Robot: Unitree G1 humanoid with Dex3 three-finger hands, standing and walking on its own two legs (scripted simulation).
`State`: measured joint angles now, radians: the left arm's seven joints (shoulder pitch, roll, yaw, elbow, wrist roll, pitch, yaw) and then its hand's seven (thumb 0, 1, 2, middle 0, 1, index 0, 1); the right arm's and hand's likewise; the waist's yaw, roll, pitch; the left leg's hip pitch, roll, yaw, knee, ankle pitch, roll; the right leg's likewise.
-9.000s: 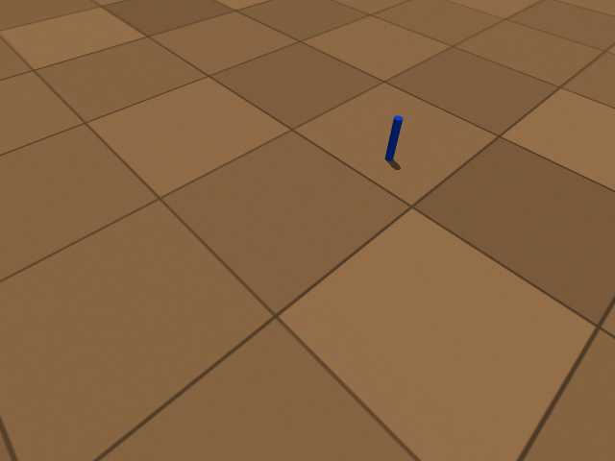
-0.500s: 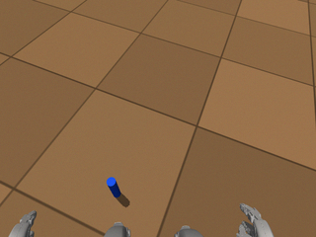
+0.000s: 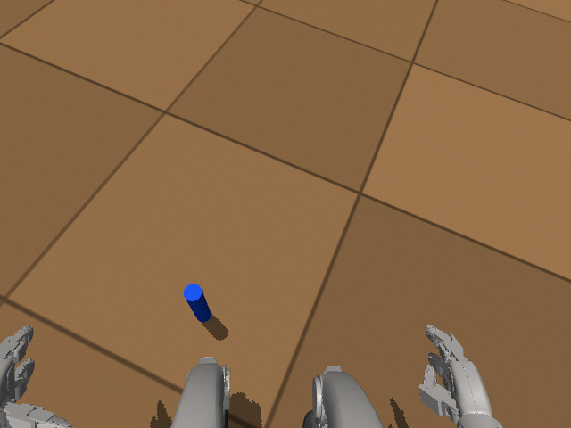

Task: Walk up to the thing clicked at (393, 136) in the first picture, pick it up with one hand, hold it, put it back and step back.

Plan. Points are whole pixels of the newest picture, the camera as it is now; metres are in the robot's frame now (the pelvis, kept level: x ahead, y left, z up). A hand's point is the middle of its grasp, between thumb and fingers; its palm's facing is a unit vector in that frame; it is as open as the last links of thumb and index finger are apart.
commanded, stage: go down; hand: left
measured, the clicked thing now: (198, 305) +0.41 +0.19 -0.52
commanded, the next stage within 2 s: approach in 1.90 s
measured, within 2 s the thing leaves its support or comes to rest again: neither
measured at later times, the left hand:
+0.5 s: hand (55, 331) +0.28 +0.36 -0.18, palm faces +0.14 -0.98 -0.16, open 17.6 cm
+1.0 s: hand (64, 313) +0.32 +0.37 -0.21, palm faces +0.12 -0.99 -0.11, open 17.7 cm
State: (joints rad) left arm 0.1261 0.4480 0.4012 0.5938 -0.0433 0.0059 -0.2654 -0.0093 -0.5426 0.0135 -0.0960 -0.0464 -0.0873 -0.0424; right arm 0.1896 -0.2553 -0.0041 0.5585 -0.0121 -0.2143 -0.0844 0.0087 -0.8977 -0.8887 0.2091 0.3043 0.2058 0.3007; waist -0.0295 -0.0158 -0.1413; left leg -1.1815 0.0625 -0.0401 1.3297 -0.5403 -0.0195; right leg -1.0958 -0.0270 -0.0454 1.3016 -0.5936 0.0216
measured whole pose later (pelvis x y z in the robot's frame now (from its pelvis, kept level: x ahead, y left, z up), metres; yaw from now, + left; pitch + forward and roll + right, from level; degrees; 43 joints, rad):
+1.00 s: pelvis -0.05 +0.00 -0.19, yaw -4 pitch +33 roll -6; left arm -0.42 0.76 0.74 0.96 -0.17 -0.30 -0.66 -0.02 -0.58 0.06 -0.05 -0.05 -0.04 -0.05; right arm 0.10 -0.33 0.06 0.68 -0.04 -0.18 -0.06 0.01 -0.89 -0.89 0.21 0.30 0.21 0.30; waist -0.04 -0.03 -0.14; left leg -1.95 0.07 -0.12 2.01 -0.65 -0.03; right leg -1.85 0.00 -0.06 1.98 -0.72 0.02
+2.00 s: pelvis -0.06 +0.00 -0.24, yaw -6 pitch +33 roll -7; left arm -0.57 0.87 0.79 1.04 -0.17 -0.30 -0.71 -0.02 -0.61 0.01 -0.05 -0.03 -0.05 -0.02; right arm 0.12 -0.34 0.09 0.69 -0.04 -0.16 -0.03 0.01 -0.90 -0.89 0.21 0.30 0.21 0.30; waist -0.07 -0.03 -0.12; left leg -2.09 0.06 -0.14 2.15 -0.65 -0.03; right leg -1.97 0.00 -0.06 2.12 -0.72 0.03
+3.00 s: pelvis -0.07 +0.01 -0.37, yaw -14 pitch +17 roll -12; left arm -0.54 0.69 0.62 1.22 -0.21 -0.93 -0.40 -0.02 -0.59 0.06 -0.05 -0.10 -0.06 -0.08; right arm -0.15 -0.34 0.34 0.63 -0.28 -0.05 0.09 0.00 -0.90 -0.89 0.21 0.31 0.21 0.30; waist -0.18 -0.20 0.19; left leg -2.26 0.05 -0.35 2.63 -0.70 -0.06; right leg -2.12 0.09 -0.17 2.49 -0.71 0.06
